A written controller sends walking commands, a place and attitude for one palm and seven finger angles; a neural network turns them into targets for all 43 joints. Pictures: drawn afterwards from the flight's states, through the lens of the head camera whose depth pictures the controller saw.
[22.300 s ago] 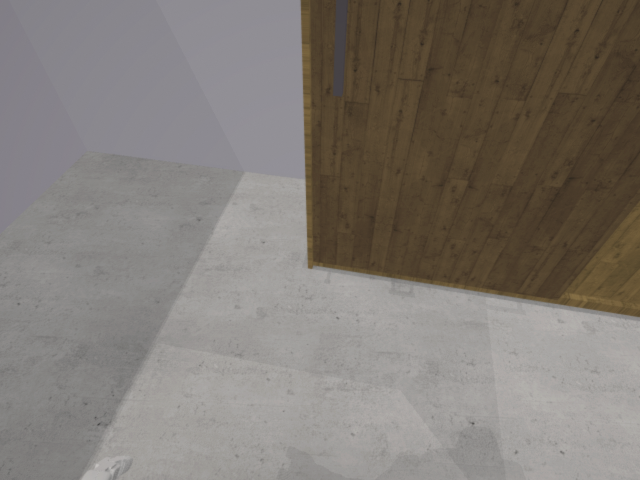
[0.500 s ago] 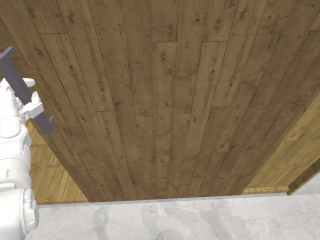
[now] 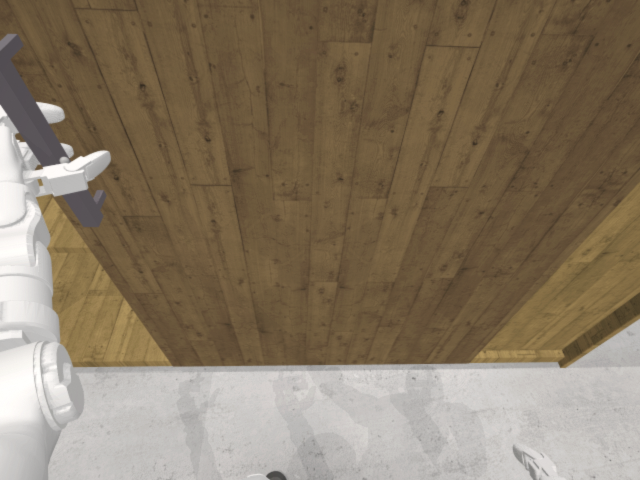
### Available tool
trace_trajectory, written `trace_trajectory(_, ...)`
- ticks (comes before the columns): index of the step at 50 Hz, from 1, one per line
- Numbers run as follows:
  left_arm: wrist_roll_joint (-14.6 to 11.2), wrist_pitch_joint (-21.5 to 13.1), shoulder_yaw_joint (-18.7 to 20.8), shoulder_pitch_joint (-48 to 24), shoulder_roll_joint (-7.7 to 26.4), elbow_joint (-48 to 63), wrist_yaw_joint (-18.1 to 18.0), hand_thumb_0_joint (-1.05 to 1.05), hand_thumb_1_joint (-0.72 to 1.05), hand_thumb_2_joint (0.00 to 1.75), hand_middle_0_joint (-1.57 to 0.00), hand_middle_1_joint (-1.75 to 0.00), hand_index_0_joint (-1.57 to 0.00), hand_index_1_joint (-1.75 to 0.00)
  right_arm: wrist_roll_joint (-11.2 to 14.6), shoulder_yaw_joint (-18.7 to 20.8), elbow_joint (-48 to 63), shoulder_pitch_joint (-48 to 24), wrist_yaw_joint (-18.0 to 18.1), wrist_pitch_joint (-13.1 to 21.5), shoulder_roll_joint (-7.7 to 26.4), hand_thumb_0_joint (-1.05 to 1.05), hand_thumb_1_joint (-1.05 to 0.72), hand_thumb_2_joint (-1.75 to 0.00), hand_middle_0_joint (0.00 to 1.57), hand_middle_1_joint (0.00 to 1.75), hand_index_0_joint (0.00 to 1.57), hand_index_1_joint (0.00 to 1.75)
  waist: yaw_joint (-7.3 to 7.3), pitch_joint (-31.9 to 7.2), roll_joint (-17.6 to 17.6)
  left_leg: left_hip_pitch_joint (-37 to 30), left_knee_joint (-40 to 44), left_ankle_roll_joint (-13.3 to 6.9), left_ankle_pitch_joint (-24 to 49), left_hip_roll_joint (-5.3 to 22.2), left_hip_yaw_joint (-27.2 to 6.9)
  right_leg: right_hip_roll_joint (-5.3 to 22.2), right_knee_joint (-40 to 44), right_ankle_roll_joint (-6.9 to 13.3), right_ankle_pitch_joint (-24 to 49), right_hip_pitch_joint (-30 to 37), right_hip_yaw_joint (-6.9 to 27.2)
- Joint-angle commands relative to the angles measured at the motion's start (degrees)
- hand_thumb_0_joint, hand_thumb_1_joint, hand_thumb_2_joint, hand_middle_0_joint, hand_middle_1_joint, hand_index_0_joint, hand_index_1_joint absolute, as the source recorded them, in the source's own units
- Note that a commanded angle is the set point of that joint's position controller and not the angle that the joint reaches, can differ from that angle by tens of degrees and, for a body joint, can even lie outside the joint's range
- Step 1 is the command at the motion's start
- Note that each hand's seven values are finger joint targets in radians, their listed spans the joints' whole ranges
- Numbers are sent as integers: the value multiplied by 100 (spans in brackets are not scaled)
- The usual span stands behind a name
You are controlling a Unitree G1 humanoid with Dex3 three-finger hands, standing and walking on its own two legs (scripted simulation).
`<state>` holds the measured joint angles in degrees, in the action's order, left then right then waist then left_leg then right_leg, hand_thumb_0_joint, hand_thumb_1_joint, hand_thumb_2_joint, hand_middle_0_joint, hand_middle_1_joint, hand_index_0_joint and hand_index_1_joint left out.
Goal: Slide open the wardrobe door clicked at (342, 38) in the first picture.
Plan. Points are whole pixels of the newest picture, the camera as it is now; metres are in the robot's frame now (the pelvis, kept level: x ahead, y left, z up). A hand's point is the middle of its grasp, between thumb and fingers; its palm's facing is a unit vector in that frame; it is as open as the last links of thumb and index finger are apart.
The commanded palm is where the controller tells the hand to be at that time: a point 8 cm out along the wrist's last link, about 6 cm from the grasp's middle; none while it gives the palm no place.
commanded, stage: loosen the grip on the handle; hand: left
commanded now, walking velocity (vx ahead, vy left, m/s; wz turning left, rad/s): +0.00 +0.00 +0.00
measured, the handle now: (57, 144) +0.48 +0.35 +0.15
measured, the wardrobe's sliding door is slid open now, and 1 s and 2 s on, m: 0.57 0.57 0.57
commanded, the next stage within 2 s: slip the hand off the handle in 0.32 s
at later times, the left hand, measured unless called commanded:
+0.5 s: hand (46, 161) +0.44 +0.34 +0.15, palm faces +0.47 -0.85 -0.22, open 14.1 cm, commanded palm +0.40 +0.38 +0.16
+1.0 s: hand out of the picture +0.44 +0.42 +0.15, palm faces +0.49 -0.85 -0.21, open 14.7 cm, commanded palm +0.40 +0.45 +0.16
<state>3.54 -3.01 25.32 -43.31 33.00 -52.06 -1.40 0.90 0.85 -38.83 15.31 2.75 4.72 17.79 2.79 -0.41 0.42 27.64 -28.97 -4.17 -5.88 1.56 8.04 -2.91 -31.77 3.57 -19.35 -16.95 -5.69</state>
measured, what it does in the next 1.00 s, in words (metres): stands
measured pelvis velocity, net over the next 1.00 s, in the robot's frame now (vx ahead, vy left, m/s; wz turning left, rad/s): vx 0.00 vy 0.03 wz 0.03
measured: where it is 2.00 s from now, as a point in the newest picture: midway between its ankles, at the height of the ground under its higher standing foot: outside the picture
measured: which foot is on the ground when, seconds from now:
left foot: down 0.00-1.00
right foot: down 0.00-1.00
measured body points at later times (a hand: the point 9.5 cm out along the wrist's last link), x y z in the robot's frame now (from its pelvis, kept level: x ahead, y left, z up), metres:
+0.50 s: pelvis +0.01 +0.03 +0.00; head +0.04 +0.04 +0.45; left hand +0.41 +0.39 +0.17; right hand +0.09 -0.24 -0.11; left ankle +0.10 +0.08 -0.73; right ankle -0.03 -0.08 -0.73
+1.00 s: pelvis +0.00 +0.03 -0.01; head +0.07 +0.07 +0.44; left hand +0.41 +0.46 +0.16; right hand +0.05 -0.26 -0.10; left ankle +0.10 +0.08 -0.73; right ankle -0.03 -0.08 -0.73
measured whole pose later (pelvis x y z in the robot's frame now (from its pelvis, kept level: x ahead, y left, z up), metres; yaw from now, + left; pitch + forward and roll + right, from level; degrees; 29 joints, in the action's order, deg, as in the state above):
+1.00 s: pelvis +0.00 +0.03 -0.01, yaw +2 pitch +9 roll -3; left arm 3.9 -6.2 27.9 -50.6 45.9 -64.2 5.6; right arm 1.0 -1.8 -41.9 21.2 6.3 3.7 17.6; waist 4.9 -1.3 0.8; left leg 35.7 -34.1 -6.6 -7.9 0.0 6.2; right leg -1.5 -34.4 1.2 -20.5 -22.9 -7.6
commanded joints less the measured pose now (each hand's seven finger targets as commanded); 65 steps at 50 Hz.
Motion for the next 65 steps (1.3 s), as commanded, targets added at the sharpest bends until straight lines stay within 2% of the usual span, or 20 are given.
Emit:
trace_trajectory(1,-321,-422,6,-2597,1649,1444,-145,0,-55,20,-40,-133,-40,-133,82,237,496,58,189,185,870,0,-90,-90,20,30,20,30,-87,-1932,-440,-2269,139,-1,-597,26,-830,245,858,-264,317,-911,625)
trace_trajectory(6,53,-180,-298,-2654,1599,1569,-398,0,-55,20,-33,-125,-33,-125,75,196,495,136,219,184,827,0,-90,-90,20,30,20,30,-44,-1839,-880,-2429,197,20,-675,84,-1040,258,766,-203,301,-1130,497)
trace_trajectory(7,94,-151,195,-2664,2218,1183,-458,0,-55,20,-32,-123,-32,-123,66,194,377,242,257,159,887,0,-90,-90,20,30,20,30,-17,-1713,-643,-2289,208,16,-776,123,-1080,254,782,-214,222,-1160,501)
trace_trajectory(12,-99,-501,-306,-2982,1463,1764,-465,0,-55,20,-25,-115,-25,-115,20,186,305,318,274,261,799,0,-90,-90,20,30,20,30,132,-2151,-681,-2938,122,54,-294,215,-1304,167,639,-209,553,-1324,415)
trace_trajectory(20,-214,-168,-571,-2716,1025,1832,-404,0,-55,20,-25,-115,-25,-115,90,194,254,368,262,279,760,0,-90,-90,20,30,20,30,68,-2001,-712,-3091,176,121,-103,296,-1529,204,602,-193,746,-1396,369)
trace_trajectory(21,-56,-97,598,-2377,2499,1202,-462,0,-55,20,-25,-115,-25,-115,56,201,95,565,314,212,922,0,-90,-90,20,30,20,30,-93,-1896,-539,-2784,223,116,-159,281,-1502,188,642,-181,655,-1247,396)
trace_trajectory(22,4,-94,167,-2650,2197,1318,-410,0,-55,20,-25,-115,-25,-115,45,109,236,478,314,180,849,0,-90,-90,20,30,20,30,59,-1788,-586,-2588,228,102,-227,210,-1434,205,606,-222,612,-1259,378)
trace_trajectory(24,12,-109,6,-2706,1949,1100,-365,0,-55,20,-25,-115,-25,-115,54,84,276,433,335,177,791,0,-90,-90,20,30,20,30,98,-1563,-291,-2413,266,74,-529,212,-1442,220,608,-241,470,-1329,365)
trace_trajectory(27,-11,-233,436,-2558,2488,1050,-254,0,-55,20,-25,-115,-25,-115,36,112,321,496,366,152,842,0,-90,-90,20,30,20,30,-18,-1930,-432,-2548,164,78,-216,202,-1367,203,591,-217,605,-1166,394)
trace_trajectory(30,18,-340,177,-2590,2307,788,-88,0,-55,20,-25,-115,-25,-115,34,88,331,558,369,132,824,0,-90,-90,20,30,20,30,60,-1712,-536,-2491,147,84,-424,228,-1433,227,569,-209,516,-1371,386)
trace_trajectory(35,-1,-487,91,-2886,2509,512,263,0,-55,20,-25,-115,-25,-115,41,81,330,700,412,92,903,0,-90,-90,20,30,20,30,193,-1645,-690,-2393,109,79,-821,206,-1503,218,554,-205,333,-1634,404)
trace_trajectory(37,-30,-566,36,-3250,2586,512,383,0,-55,20,-25,-115,-25,-115,42,86,266,752,414,118,953,0,-90,-90,20,30,20,30,309,-1736,-844,-2526,96,90,-998,200,-1608,178,515,-220,241,-1875,408)
trace_trajectory(41,-58,-753,225,-3374,2907,487,519,0,-55,20,-25,-115,-25,-115,8,110,147,935,442,115,1015,0,-90,-90,20,30,20,30,281,-2099,-1047,-2729,7,121,-777,206,-1696,138,427,-185,337,-1955,381)
trace_trajectory(44,-43,-723,73,-3397,2848,175,620,0,-55,20,-25,-115,-25,-115,18,89,105,971,434,89,1028,0,-90,-90,20,30,20,30,363,-1945,-1130,-2609,-21,138,-976,199,-1759,134,353,-197,221,-2211,352)
trace_trajectory(47,-53,-728,456,-3115,3278,67,677,0,-55,20,-25,-115,-25,-115,10,118,125,1086,445,54,1072,0,-90,-90,20,30,20,30,201,-2206,-1110,-2603,-69,144,-717,198,-1742,113,326,-174,292,-2056,335)
trace_trajectory(50,-23,-760,472,-3204,3396,-4,720,0,-55,20,-25,-115,-25,-115,-6,78,179,1132,468,6,1062,0,-90,-90,20,30,20,30,204,-2090,-1101,-2451,-90,141,-717,216,-1754,136,280,-173,291,-2100,309)
trace_trajectory(53,-66,-780,600,-2347,3276,365,770,0,-55,20,-25,-115,-25,-115,-7,143,361,1125,389,-19,1055,0,-90,-90,20,30,20,30,-39,-2552,-1225,-2817,-120,197,-290,261,-1822,56,173,-155,379,-2031,256)
trace_trajectory(58,-477,-640,1044,-1326,3230,897,859,0,-55,20,-25,-115,-25,-115,82,183,539,979,365,-73,1045,0,-90,-90,20,30,20,30,-228,-2434,-813,-2703,-102,154,-50,296,-1758,4,252,-192,499,-1767,262)
trace_trajectory(63,-547,-462,952,-722,2880,2501,770,0,-55,20,-25,-115,-25,-115,144,155,823,628,331,-1,880,0,-90,-90,20,30,20,30,-335,-2449,-1297,-3142,15,211,287,397,-1909,6,219,-202,550,-1746,257)
trace_trajectory(65,-631,-344,898,-376,2639,2891,689,0,-55,20,-25,-115,-25,-115,170,117,886,502,359,45,786,0,-90,-90,20,30,20,30,-341,-2149,-1198,-3084,118,218,107,437,-1956,36,293,-213,507,-1686,271)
